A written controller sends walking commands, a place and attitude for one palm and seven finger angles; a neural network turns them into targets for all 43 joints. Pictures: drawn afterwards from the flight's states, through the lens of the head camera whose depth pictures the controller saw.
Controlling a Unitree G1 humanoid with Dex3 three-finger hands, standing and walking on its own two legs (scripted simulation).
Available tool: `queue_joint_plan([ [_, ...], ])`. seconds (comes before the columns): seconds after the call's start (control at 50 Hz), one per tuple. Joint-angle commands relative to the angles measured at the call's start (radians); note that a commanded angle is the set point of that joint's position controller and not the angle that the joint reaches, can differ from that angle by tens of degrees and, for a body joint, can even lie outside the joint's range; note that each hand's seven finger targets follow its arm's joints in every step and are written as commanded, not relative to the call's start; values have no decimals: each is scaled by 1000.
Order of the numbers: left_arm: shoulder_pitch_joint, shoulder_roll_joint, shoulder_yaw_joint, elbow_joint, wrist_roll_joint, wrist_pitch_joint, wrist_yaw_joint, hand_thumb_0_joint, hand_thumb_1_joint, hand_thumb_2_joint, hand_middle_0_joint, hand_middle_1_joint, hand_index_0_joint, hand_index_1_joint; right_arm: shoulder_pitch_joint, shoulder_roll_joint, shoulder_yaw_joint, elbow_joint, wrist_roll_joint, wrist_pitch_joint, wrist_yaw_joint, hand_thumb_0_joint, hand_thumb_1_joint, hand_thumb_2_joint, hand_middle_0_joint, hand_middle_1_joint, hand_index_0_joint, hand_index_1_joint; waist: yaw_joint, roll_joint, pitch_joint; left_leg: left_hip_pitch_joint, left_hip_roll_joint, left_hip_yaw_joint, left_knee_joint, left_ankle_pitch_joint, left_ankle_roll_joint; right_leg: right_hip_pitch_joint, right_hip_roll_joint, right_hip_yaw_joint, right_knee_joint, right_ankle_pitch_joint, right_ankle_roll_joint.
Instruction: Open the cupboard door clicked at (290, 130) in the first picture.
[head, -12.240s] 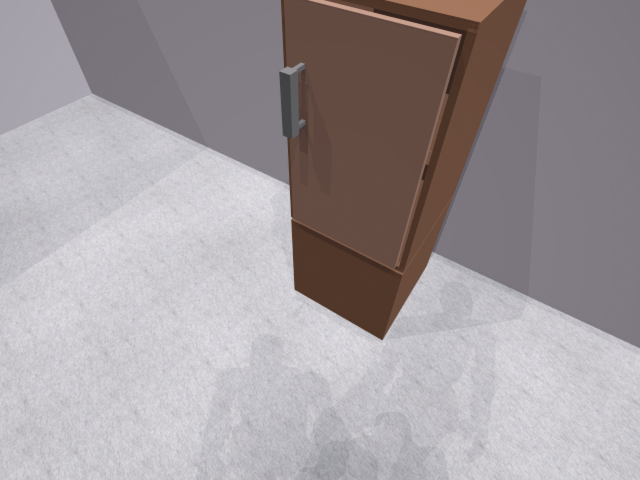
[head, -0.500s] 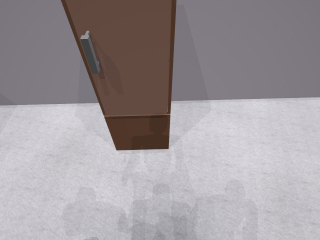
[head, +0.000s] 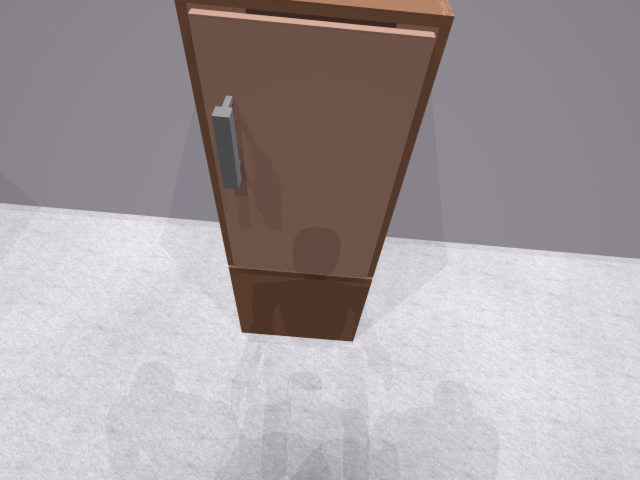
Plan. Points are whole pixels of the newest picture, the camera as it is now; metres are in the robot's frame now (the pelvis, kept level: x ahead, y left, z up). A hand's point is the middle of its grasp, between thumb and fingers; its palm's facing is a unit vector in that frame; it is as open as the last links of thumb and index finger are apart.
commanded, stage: come to a stop and stand still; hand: left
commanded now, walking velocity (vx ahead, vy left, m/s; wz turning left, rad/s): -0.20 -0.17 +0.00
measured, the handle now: (230, 143) +0.59 +0.21 +0.06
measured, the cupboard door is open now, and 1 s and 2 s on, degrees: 0 0 0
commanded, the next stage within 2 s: look again from close up in 1.70 s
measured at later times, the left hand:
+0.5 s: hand out of the picture +0.08 +0.12 -0.15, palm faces -0.01 -0.97 -0.26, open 7.3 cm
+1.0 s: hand out of the picture -0.03 +0.21 -0.17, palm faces +0.03 -0.97 -0.25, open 7.4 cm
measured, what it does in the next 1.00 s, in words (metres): steps on the spot: right foot, then left foot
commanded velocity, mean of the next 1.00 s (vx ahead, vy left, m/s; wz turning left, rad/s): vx -0.04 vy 0.05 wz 0.00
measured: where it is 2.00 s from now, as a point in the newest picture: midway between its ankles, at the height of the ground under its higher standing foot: outside the picture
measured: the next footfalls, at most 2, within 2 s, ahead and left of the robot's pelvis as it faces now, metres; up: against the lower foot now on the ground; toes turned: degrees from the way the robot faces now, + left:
right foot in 0.28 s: +0.09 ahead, -0.09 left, +0.00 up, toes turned +1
left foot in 0.68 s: +0.06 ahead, +0.09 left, +0.00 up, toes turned +6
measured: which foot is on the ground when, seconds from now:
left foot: down 0.00-0.30, up 0.32-0.66, down 0.68-1.00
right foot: up 0.00-0.26, down 0.28-1.00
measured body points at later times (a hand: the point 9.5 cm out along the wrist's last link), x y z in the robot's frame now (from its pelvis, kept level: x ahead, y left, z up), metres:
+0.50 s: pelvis +0.02 -0.06 +0.01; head +0.05 -0.09 +0.46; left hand +0.08 +0.17 -0.13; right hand +0.03 -0.31 -0.16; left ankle -0.02 +0.07 -0.69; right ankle +0.00 -0.17 -0.73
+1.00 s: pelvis -0.06 +0.01 -0.01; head -0.07 +0.01 +0.44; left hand -0.04 +0.26 -0.15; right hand +0.03 -0.22 -0.14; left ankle -0.03 +0.09 -0.73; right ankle +0.00 -0.16 -0.73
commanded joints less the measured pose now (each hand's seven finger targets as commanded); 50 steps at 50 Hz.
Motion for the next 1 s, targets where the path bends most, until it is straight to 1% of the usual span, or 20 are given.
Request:
queue_joint_plan([
  [0.0, 110, 54, 16, -26, 7, 40, 7, 0, 900, 900, -200, -300, -200, -300, 46, -175, -44, -26, 4, 18, -18, 0, -900, -900, 200, 300, 200, 300, -13, 120, -78, 1, 332, -264, -251, 134, 103, 56, -3, 30, -61, 7, 12],
  [0.14, 8, 67, 25, -98, 8, 43, 3, 0, 900, 900, -200, -300, -200, -300, 76, -203, -70, -10, -3, 35, -16, 0, -900, -900, 200, 300, 200, 300, -38, 205, -81, 67, 321, -244, -171, 311, 102, 42, 31, 12, -162, -1, 6],
  [0.22, 65, 81, 25, -89, 3, 23, 12, 0, 900, 900, -200, -300, -200, -300, 81, -194, -77, -4, 11, 39, -6, 0, -900, -900, 200, 300, 200, 300, -6, 181, -145, 64, 242, -183, -59, 292, 32, 227, 35, 9, -491, 259, 0],
  [0.24, 59, 122, 27, -92, 8, 9, 17, 0, 900, 900, -200, -300, -200, -300, 101, -159, -73, -2, 17, 39, 2, 0, -900, -900, 200, 300, 200, 300, -11, 84, -153, 31, 176, -150, 9, 189, -18, 269, -24, 106, -577, 389, -20],
  [0.26, 35, 175, 30, -91, 13, -3, 23, 0, 900, 900, -200, -300, -200, -300, 106, -100, -62, -12, 24, 39, 9, 0, -900, -900, 200, 300, 200, 300, -27, -95, -138, -39, 75, -61, 83, -47, -74, 265, -186, 265, -603, 537, -85],
  [0.28, 5, 206, 28, -97, 11, -10, 21, 0, 900, 900, -200, -300, -200, -300, 98, -89, -56, -20, 22, 50, 14, 0, -900, -900, 200, 300, 200, 300, -28, -125, -116, -22, 29, -64, 171, -293, -94, 182, -299, 303, -639, 618, -171],
  [0.3, -20, 203, 20, -103, 14, -12, 21, 0, 900, 900, -200, -300, -200, -300, 86, -83, -57, -18, 17, 57, 18, 0, -900, -900, 200, 300, 200, 300, -30, -46, -113, -19, 22, -94, 249, -344, -94, 170, -298, 276, -629, 684, -202],
  [0.32, -31, 188, 26, -96, 15, -15, 25, 0, 900, 900, -200, -300, -200, -300, 76, -81, -57, -14, 13, 63, 15, 0, -900, -900, 200, 300, 200, 300, -31, -95, -114, -73, 29, -108, 305, -364, -94, 226, -273, 267, -597, 814, -206],
  [0.36, -31, 182, 24, -84, 9, -16, 31, 0, 900, 900, -200, -300, -200, -300, 73, -109, -56, 0, 17, 64, 11, 0, -900, -900, 200, 300, 200, 300, -20, -141, -118, -120, 25, -127, 381, -342, -105, 312, -260, 236, -548, 1005, -204],
  [0.42, -15, 194, 32, -84, 8, -16, 33, 0, 900, 900, -200, -300, -200, -300, 61, -124, -56, -3, 19, 69, 15, 0, -900, -900, 200, 300, 200, 300, -4, -125, -107, -145, 16, -132, 418, -316, -118, 355, -252, 206, -544, 1012, -194],
  [0.52, 6, 205, 44, -77, 13, -11, 38, 0, 900, 900, -200, -300, -200, -300, 29, -116, -51, -18, 21, 63, 17, 0, -900, -900, 200, 300, 200, 300, 22, -136, -105, -98, 16, -120, 259, -314, -119, 378, -254, 217, -546, 927, -204],
  [0.6, -46, 199, 39, -80, 6, -5, 32, 0, 900, 900, -200, -300, -200, -300, 108, -105, -46, 12, 21, 51, 16, 0, -900, -900, 200, 300, 200, 300, -26, -141, -121, 120, 2, -86, -53, -84, -108, 255, -189, 179, -516, 678, -134],
  [0.62, 17, 194, 23, -92, 2, -33, 77, 0, 900, 900, -200, -300, -200, -300, 77, -144, -52, -74, 18, 19, 15, 0, -900, -900, 200, 300, 200, 300, -35, 59, -200, 85, 12, -45, 5, -35, -108, 363, -170, 207, -368, 1123, -86],
  [0.66, 2, 173, 18, -137, -8, -19, 63, 0, 900, 900, -200, -300, -200, -300, 98, -135, -51, -105, 5, 12, 13, 0, -900, -900, 200, 300, 200, 300, -32, 210, -261, 118, 95, -110, 11, 282, -50, 312, -117, 87, -282, 817, -56],
  [0.68, 5, 155, 18, -134, -3, -12, 59, 0, 900, 900, -200, -300, -200, -300, 96, -154, -52, -109, 4, 21, 9, 0, -900, -900, 200, 300, 200, 300, -23, 192, -256, 144, 141, -128, 54, 416, -37, 244, -82, 41, -311, 598, -49],
  [0.72, 0, 146, 10, -145, 8, -7, 51, 0, 900, 900, -200, -300, -200, -300, 85, -156, -52, -130, 6, 29, 12, 0, -900, -900, 200, 300, 200, 300, -23, 62, -169, 106, 125, -132, 70, 335, -34, 181, -57, 46, -367, 472, -48],
  [0.76, -14, 137, 1, -146, 10, 4, 42, 0, 900, 900, -200, -300, -200, -300, 82, -155, -46, -137, 7, 26, 15, 0, -900, -900, 200, 300, 200, 300, -27, 75, -78, 51, 134, -163, 5, 274, -20, 138, -25, 31, -374, 305, -33],
  [0.84, 10, 126, -16, -153, 12, 19, 23, 0, 900, 900, -200, -300, -200, -300, 46, -173, -41, -157, 2, 24, 26, 0, -900, -900, 200, 300, 200, 300, -12, 120, 93, -157, 119, -226, -194, -307, -10, 117, 9, 17, -410, 110, -20],
  [0.88, 48, 123, -18, -149, 14, 23, 18, 0, 900, 900, -200, -300, -200, -300, 37, -182, -44, -162, 1, 26, 28, 0, -900, -900, 200, 300, 200, 300, -4, 133, 98, -208, 127, -245, -247, -457, -5, 138, 21, 4, -391, 113, -16],
  [0.98, 115, 109, -17, -141, 17, 14, 11, 0, 900, 900, -200, -300, -200, -300, 51, -177, -50, -161, 1, 24, 27, 0, -900, -900, 200, 300, 200, 300, 2, 91, 6, -165, 119, -244, -231, -469, 4, 162, 22, 21, -418, 114, -16],
])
